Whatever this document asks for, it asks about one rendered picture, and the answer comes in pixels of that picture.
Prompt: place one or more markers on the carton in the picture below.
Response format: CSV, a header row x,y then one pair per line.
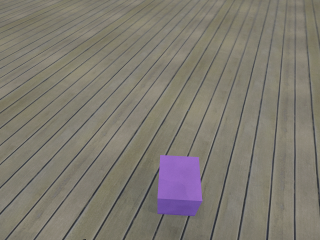
x,y
179,185

